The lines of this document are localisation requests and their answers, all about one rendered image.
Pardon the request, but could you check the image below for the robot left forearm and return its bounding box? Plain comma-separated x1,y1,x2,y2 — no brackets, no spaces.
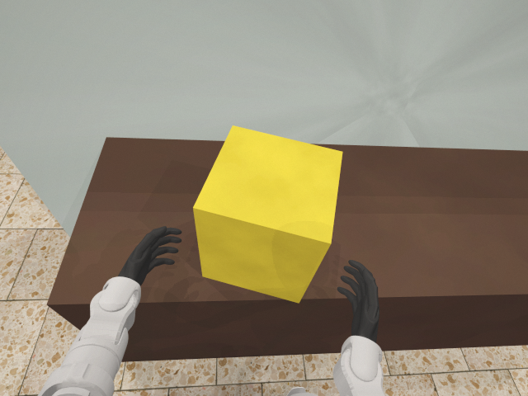
38,276,141,396

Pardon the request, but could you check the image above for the left robot hand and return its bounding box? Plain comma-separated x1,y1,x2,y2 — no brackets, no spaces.
118,226,182,286

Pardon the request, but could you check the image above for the right robot hand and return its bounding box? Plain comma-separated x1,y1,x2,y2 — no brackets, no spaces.
337,260,380,343

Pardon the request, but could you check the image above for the pedestal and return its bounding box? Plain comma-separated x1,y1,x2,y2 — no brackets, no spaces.
47,137,528,362

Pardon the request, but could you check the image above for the carton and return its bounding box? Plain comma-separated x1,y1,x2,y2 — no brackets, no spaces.
193,125,342,303

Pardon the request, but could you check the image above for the robot right forearm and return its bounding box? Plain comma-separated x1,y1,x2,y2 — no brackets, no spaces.
333,336,385,396

